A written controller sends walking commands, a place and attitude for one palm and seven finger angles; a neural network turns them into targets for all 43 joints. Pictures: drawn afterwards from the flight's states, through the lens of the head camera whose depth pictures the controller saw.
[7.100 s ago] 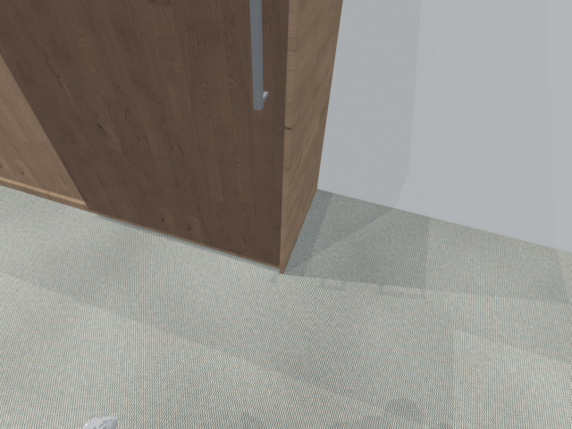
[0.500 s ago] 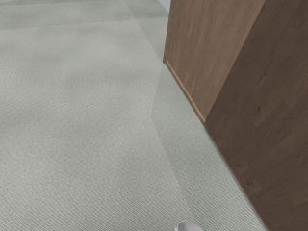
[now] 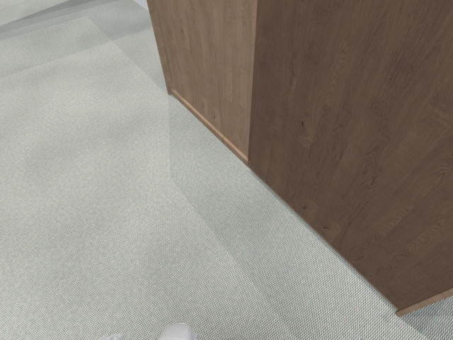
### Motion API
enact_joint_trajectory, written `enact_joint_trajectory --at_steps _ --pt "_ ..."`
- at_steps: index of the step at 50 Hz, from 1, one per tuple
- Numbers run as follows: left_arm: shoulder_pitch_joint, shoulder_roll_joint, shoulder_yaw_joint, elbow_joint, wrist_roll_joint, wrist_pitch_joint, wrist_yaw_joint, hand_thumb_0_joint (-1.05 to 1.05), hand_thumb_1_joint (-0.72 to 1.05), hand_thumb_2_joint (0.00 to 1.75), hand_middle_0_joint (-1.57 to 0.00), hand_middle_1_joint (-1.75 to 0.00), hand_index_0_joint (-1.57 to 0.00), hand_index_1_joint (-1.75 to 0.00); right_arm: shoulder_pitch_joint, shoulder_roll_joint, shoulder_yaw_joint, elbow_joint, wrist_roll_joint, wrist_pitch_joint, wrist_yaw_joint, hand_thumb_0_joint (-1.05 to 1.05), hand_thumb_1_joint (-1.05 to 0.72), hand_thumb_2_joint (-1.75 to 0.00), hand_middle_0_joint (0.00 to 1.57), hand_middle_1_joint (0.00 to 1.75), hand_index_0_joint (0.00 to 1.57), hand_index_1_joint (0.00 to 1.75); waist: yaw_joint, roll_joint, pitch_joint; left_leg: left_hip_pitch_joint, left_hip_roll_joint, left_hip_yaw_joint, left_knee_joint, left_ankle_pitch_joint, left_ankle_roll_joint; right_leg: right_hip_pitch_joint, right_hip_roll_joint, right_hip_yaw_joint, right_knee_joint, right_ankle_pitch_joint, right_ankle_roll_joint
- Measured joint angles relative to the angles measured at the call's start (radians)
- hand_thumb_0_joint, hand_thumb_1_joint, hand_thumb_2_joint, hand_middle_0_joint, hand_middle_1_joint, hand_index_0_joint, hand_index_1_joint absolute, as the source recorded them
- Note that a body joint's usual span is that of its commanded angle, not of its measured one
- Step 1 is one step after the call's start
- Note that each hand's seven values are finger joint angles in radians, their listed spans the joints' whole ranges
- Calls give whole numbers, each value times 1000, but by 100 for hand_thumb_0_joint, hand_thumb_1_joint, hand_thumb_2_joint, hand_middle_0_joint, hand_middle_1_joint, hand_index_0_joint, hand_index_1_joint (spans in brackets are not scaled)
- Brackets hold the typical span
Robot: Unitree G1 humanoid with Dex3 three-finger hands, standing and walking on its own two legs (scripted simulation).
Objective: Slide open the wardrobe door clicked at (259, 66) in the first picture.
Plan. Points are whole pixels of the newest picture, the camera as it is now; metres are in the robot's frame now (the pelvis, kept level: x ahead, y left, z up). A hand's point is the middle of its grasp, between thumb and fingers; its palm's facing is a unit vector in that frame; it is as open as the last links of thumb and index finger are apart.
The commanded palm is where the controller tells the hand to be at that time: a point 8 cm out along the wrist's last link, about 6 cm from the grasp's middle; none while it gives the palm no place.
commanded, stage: turn to face it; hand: right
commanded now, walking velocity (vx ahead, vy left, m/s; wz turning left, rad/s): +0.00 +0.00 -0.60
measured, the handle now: out of the picture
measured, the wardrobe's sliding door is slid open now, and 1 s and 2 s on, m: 0.00 0.00 0.00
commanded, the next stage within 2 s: take the last steps up to it in 1.24 s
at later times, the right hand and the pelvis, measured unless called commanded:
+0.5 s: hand out of the picture -0.01 -0.18 -0.15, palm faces +0.32 +0.91 -0.28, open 7.3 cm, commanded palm none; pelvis -0.03 +0.04 +0.00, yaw -19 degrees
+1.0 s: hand out of the picture -0.08 -0.22 -0.15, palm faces +0.59 +0.76 -0.28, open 7.3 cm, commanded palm none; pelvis -0.05 +0.02 +0.00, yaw -36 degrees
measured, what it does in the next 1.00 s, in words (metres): steps on the spot, turning right: left foot, then right foot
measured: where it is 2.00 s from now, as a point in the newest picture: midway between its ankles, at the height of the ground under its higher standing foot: outside the picture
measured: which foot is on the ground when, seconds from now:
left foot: up 0.00-0.18, down 0.20-0.62, up 0.64-1.00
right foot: down 0.00-0.20, up 0.22-0.60, down 0.62-1.00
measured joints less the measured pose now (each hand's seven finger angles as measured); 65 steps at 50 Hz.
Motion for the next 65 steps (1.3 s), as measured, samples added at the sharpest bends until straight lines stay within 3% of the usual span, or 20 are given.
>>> enact_joint_trajectory --at_steps 6,9,11,13,16,18,22,28,31,34,37,40,46,50,53,55,57,60,62,65 --pt "29 2 14 13 4 12 0 0 90 90 -20 -30 -20 -30 -43 31 16 -28 8 -8 -6 0 -91 -90 19 30 20 30 29 -27 -4 78 -48 -8 -189 -32 14 -28 26 67 25 8 20" --pt "44 13 24 17 1 23 -1 0 90 90 -20 -30 -20 -30 -48 48 28 -48 12 -23 -6 0 -91 -90 20 30 20 30 35 -44 -12 163 -70 0 -378 49 28 -59 44 102 63 1 40" --pt "48 26 36 22 -5 29 -2 0 90 90 -20 -30 -20 -30 -41 62 35 -55 4 -40 -9 0 -91 -90 20 30 20 30 30 -64 -14 193 -74 17 -449 101 74 -104 50 110 161 -89 62" --pt "48 38 47 29 0 42 -3 0 90 90 -20 -30 -20 -30 -28 76 45 -54 1 -41 -10 0 -91 -90 20 30 21 30 33 -73 -9 203 -60 45 -440 110 105 -170 48 70 361 -218 81" --pt "47 53 56 34 4 53 -15 0 90 90 -20 -30 -20 -30 -1 86 48 -44 -1 -36 -11 0 -91 -90 20 30 21 30 34 -70 -6 236 -34 80 -468 122 113 -242 10 5 619 -202 104" --pt "46 58 58 35 5 55 -20 0 91 90 -20 -30 -20 -30 13 87 48 -33 -4 -35 -12 0 -91 -90 20 30 21 30 35 -62 -2 250 -16 103 -481 127 111 -253 -23 -19 685 -176 119" --pt "38 61 55 42 3 65 -24 0 91 90 -20 -30 -20 -30 37 82 46 -18 -9 -36 -10 0 -91 -90 20 30 21 30 25 -36 7 260 22 149 -483 124 104 -214 -74 -47 631 -193 138" --pt "-13 57 37 39 -6 55 -22 0 91 90 -20 -30 -19 -30 68 49 34 0 -16 -32 -2 0 -90 -90 20 30 21 30 -12 6 30 234 83 211 -432 102 73 -91 -93 -102 345 -245 130" --pt "-30 58 28 14 -7 27 -22 0 91 90 -20 -30 -19 -30 92 21 20 10 -8 -21 1 0 -90 -90 20 30 21 30 -21 23 23 189 119 235 -338 62 45 -6 -81 -126 131 -100 95" --pt "-52 39 18 0 -5 0 -15 0 91 90 -20 -30 -20 -30 87 -13 3 38 -4 14 -7 0 -91 -90 20 30 21 30 -31 49 30 82 90 124 -83 -127 23 -31 -61 -115 172 -120 38" --pt "-48 25 8 -8 -1 -7 0 0 91 90 -20 -30 -20 -30 68 -24 -6 56 -1 24 -3 0 -91 -90 20 30 20 30 -27 36 24 9 43 71 82 -88 15 -18 -55 -78 125 -101 32" --pt "-43 17 -1 -6 0 -5 4 0 90 90 -20 -30 -20 -30 50 -22 -4 41 0 14 2 0 -91 -90 19 30 20 30 -27 23 19 -17 22 46 102 -31 8 0 -42 -45 62 -56 26" --pt "-25 4 -2 -4 2 3 2 0 90 90 -20 -30 -20 -30 7 1 6 6 2 3 0 0 -91 -90 19 30 20 30 -9 -2 9 15 -11 14 -25 -27 4 2 -13 19 13 -11 26" --pt "-8 3 4 0 5 11 2 0 90 90 -20 -30 -20 -30 -19 25 16 -13 6 -6 -3 0 -91 -90 19 30 20 30 9 -22 4 77 -40 8 -170 -38 16 -17 4 60 26 -4 39" --pt "9 8 12 5 2 19 2 0 90 90 -20 -30 -20 -30 -22 43 28 -29 10 -24 -4 0 -91 -90 19 30 20 30 15 -37 -5 165 -61 17 -367 49 27 -44 18 88 63 -14 57" --pt "16 17 21 13 -5 24 1 0 90 90 -20 -30 -20 -30 -17 59 35 -32 2 -42 -7 0 -91 -90 20 30 20 30 12 -58 -6 197 -68 33 -436 105 73 -81 22 97 148 -88 72" --pt "20 24 31 22 -3 37 2 0 90 90 -20 -30 -20 -30 -5 75 41 -30 -2 -48 -8 0 -91 -90 20 30 21 30 13 -62 -3 203 -54 54 -422 101 111 -142 29 65 336 -229 81" --pt "22 36 40 37 1 50 -5 0 90 90 -20 -30 -20 -30 23 91 46 -18 -5 -45 -9 0 -91 -90 20 30 21 30 10 -61 -2 230 -33 74 -449 110 123 -210 8 16 592 -229 93" --pt "24 41 42 46 2 50 -9 0 91 90 -20 -30 -20 -30 40 96 47 -3 -7 -42 -9 0 -91 -90 20 30 21 30 12 -59 -2 243 -23 89 -467 119 121 -219 -17 -2 655 -199 104" --pt "26 40 39 63 1 52 -9 0 91 90 -20 -30 -20 -30 64 97 46 17 -10 -44 -9 0 -91 -90 20 30 21 30 5 -45 -2 251 -7 110 -482 126 119 -187 -49 -18 620 -201 117"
